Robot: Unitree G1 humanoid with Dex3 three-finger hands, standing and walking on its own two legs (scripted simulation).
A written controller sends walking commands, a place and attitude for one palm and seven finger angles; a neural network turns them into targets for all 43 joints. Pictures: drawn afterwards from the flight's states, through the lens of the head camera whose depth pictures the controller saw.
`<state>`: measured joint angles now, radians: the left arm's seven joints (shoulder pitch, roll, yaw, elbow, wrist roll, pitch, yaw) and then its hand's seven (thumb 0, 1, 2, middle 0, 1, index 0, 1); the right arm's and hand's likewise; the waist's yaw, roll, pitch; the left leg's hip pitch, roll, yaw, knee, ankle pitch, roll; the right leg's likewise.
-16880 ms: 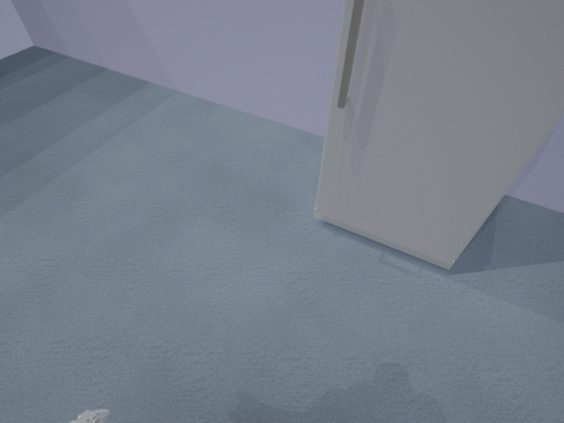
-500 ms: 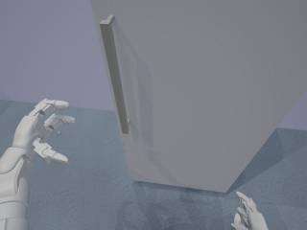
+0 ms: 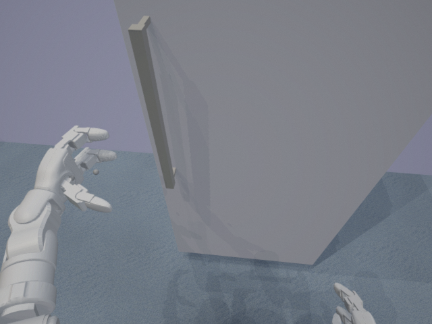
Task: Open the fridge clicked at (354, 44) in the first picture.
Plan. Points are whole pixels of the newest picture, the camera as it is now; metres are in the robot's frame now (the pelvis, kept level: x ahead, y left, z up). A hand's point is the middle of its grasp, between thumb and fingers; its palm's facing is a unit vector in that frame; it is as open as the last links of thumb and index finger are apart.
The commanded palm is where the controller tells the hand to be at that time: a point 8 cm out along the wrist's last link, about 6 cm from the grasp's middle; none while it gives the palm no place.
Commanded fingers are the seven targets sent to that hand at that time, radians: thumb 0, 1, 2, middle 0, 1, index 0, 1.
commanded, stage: move the hooked fingers beside the handle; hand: left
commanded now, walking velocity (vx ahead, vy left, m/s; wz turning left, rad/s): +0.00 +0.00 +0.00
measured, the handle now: (160, 122) +0.48 +0.15 +0.11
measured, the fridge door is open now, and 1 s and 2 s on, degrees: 0 0 0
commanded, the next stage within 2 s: feel for the door with the fingertips in 1.60 s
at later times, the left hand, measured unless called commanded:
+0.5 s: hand (110, 152) +0.40 +0.23 +0.11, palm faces -0.04 -1.00 -0.01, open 14.0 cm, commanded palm +0.38 +0.28 +0.11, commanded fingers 0.00 -0.50 0.30 -0.30 -1.20 -0.30 -1.20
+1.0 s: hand (124, 141) +0.43 +0.21 +0.10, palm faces -0.06 -1.00 +0.00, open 14.0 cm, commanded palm +0.40 +0.26 +0.11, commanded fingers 0.00 -0.50 0.30 -0.30 -1.20 -0.30 -1.20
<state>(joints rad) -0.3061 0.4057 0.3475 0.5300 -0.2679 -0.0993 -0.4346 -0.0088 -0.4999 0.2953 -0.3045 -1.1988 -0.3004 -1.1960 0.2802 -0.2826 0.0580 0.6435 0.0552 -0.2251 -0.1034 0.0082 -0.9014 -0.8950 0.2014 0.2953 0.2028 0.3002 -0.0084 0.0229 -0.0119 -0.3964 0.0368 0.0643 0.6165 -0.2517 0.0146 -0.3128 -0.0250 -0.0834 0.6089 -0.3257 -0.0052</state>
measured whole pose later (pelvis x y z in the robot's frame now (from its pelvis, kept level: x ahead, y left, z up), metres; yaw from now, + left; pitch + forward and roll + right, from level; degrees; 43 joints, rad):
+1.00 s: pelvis +0.01 +0.00 -0.01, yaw -1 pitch +8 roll -1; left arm -0.61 0.45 0.35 0.88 -0.21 -0.20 -0.39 -0.01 -0.50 0.30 -0.30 -1.20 -0.30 -1.20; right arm 0.36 -0.29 0.04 0.63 0.05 -0.09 -0.05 0.01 -0.90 -0.89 0.20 0.30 0.20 0.30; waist -0.07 0.01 -0.05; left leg -0.55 0.05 0.07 0.71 -0.30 0.02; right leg -0.47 -0.01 -0.07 0.69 -0.36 0.00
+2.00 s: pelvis +0.01 -0.01 -0.01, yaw -1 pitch +7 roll +0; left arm -0.56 0.36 0.29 0.81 -0.19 -0.20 -0.29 -0.01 -0.50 0.30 -0.30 -1.20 -0.30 -1.20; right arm 0.34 -0.27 0.03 0.63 0.05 -0.07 -0.05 0.01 -0.90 -0.89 0.20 0.30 0.20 0.30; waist -0.06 0.02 -0.06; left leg -0.52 0.06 0.07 0.70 -0.30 0.00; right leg -0.45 -0.01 -0.06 0.70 -0.37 -0.02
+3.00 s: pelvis +0.00 +0.00 -0.02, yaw -1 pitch +8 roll -1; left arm -0.74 0.39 0.28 1.00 -0.16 -0.27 -0.27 -0.01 -0.50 0.30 -0.36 -1.24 -0.37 -1.24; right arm 0.36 -0.28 0.03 0.67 0.04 -0.07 -0.04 0.00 -0.90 -0.89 0.20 0.29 0.20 0.30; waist -0.07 0.02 -0.06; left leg -0.60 0.06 0.06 0.74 -0.29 0.01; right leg -0.52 -0.01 -0.07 0.73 -0.36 -0.01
